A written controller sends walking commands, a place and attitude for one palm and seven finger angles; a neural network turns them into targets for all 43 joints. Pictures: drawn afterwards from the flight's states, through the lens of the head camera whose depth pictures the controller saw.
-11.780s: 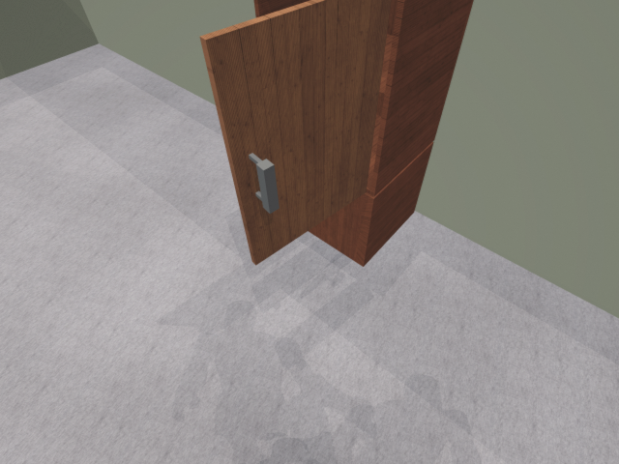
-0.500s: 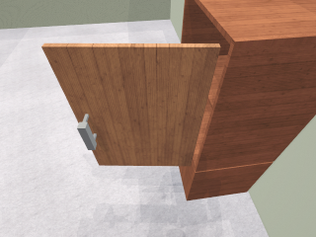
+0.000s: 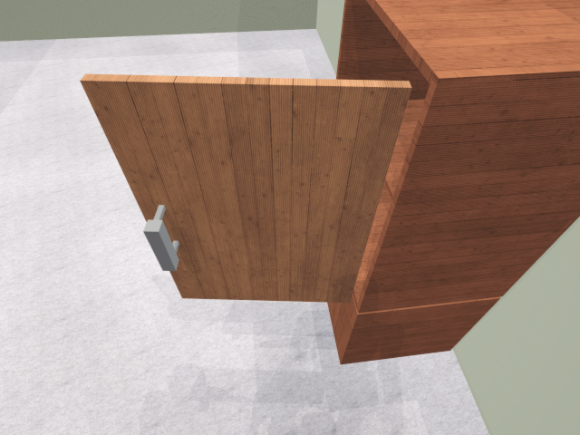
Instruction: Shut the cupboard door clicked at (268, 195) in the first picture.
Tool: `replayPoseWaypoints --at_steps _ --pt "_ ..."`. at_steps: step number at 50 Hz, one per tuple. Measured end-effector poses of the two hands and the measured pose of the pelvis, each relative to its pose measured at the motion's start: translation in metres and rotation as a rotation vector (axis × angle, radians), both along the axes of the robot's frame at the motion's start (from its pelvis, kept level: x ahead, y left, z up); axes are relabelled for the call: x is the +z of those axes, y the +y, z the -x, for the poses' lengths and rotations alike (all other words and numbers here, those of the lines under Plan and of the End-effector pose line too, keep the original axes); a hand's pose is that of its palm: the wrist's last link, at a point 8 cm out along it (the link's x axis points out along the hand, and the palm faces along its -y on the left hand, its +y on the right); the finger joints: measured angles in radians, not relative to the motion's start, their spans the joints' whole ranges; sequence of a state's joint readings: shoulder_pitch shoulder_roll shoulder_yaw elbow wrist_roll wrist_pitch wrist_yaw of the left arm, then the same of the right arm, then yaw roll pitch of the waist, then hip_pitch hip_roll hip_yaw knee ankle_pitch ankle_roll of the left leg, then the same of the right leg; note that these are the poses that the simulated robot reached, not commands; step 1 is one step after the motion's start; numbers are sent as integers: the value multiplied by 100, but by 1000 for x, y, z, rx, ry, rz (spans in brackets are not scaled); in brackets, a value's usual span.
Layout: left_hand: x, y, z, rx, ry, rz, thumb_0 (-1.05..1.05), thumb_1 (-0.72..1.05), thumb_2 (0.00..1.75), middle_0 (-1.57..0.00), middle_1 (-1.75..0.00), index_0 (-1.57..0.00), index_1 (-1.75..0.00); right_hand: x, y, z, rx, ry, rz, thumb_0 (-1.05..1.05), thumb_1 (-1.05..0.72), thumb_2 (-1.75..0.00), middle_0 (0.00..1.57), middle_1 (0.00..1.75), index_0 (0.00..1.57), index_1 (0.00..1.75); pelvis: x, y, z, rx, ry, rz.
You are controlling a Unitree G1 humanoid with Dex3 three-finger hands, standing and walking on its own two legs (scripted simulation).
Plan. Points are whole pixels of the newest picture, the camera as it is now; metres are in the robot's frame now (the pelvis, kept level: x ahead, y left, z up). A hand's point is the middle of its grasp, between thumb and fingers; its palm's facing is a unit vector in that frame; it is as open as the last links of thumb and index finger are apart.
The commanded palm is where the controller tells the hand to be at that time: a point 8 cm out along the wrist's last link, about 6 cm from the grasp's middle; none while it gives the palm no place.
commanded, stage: look again from close up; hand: left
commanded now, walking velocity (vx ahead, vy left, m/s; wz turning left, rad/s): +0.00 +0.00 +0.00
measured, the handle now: (165, 237) +0.45 +0.27 -0.05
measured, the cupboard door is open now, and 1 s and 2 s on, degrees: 81 81 81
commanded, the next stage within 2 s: raise the hand and make a fist in 0.56 s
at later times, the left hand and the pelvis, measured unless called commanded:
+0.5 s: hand out of the picture +0.00 +0.16 -0.18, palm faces +0.02 -0.98 -0.18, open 7.4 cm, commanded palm none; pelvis +0.00 +0.00 +0.00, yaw +0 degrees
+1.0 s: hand (191, 412) +0.16 +0.14 -0.04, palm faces -0.01 -1.00 +0.02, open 6.6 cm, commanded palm +0.10 +0.22 -0.07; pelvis -0.05 -0.02 -0.08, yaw +3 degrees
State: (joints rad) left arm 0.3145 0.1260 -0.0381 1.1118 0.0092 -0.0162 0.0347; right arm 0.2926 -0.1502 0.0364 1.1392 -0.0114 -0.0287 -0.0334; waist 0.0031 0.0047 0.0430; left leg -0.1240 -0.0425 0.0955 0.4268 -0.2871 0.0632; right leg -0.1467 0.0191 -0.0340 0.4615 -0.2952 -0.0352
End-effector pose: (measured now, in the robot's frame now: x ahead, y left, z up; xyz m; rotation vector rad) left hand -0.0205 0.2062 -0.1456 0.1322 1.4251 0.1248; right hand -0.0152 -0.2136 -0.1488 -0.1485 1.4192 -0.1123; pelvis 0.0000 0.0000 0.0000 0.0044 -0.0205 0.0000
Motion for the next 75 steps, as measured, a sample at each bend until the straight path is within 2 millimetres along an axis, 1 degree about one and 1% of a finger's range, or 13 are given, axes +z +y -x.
replayPoseWaypoints --at_steps 34,36,38,42,44,46,48,51,54,57,61,66,75 --pt "0 5 -9 3 -13 -15 0 91 90 -20 -30 -20 -29 3 1 -11 0 -8 7 0 -91 -89 20 30 20 30 1 1 -4 7 7 2" --pt "16 21 -32 79 -157 -67 3 94 90 -21 -30 -20 -30 8 -7 -18 -3 -117 50 1 -92 -89 21 30 20 30 -2 -1 0 14 13 2" --pt "52 32 -72 77 -443 -123 4 95 90 -21 -30 -21 -30 14 -17 -32 -2 -282 73 1 -92 -89 21 30 20 30 -5 -2 2 25 24 -12" --pt "114 28 -150 39 -952 -127 3 95 90 -23 -33 -23 -33 16 -37 -71 70 -527 70 1 -92 -89 21 30 20 30 -20 -3 14 82 82 -15" --pt "128 20 -175 22 -1162 -60 3 94 90 -25 -36 -25 -35 18 -47 -93 105 -619 80 1 -92 -89 21 30 20 30 -30 -7 25 74 132 -9" --pt "131 8 -182 -11 -1346 37 2 94 90 -28 -39 -27 -38 23 -56 -116 136 -708 98 1 -91 -89 21 30 20 30 -45 -13 34 58 183 -14" --pt "122 -3 -176 -75 -1468 113 1 93 90 -31 -42 -30 -42 28 -63 -137 170 -793 117 1 -91 -89 21 30 20 30 -61 -20 43 51 220 -16" --pt "92 -7 -150 -125 -1458 157 1 92 90 -36 -47 -36 -47 32 -67 -166 215 -898 135 1 -91 -89 20 30 20 30 -85 -27 55 51 246 -14" --pt "64 2 -117 -77 -1349 128 1 91 90 -42 -53 -41 -53 32 -61 -187 252 -973 128 1 -91 -89 20 30 20 30 -101 -32 64 62 255 1" --pt "62 15 -93 -24 -1333 43 2 90 90 -47 -59 -47 -59 25 -46 -196 288 -1008 99 1 -91 -89 20 30 20 30 -111 -34 71 76 259 25" --pt "83 16 -92 -61 -1450 5 2 90 90 -54 -67 -54 -67 5 -23 -189 330 -980 44 1 -91 -89 20 30 20 30 -117 -36 78 92 267 55" --pt "87 3 -120 -159 -1438 109 2 90 90 -63 -77 -63 -76 -23 -7 -156 287 -864 -17 1 -91 -89 21 30 20 30 -118 -34 83 90 276 66" --pt "91 20 -136 -93 -1344 71 2 90 90 -80 -95 -79 -94 -36 -21 -95 149 -682 29 1 -90 -89 21 30 20 30 -104 -21 74 64 288 52"
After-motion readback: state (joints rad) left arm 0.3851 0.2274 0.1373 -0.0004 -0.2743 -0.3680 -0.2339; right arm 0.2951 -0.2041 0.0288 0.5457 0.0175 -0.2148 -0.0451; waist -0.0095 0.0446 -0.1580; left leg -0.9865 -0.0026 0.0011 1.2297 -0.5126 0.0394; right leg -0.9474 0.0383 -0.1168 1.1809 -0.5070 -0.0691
